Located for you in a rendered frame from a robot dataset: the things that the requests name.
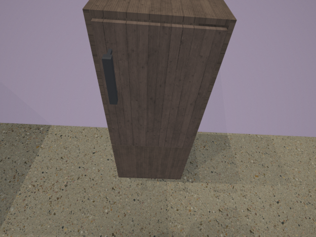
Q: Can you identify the cupboard door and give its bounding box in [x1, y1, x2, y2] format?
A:
[91, 18, 228, 148]

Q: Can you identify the handle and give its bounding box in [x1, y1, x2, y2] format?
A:
[102, 48, 118, 105]

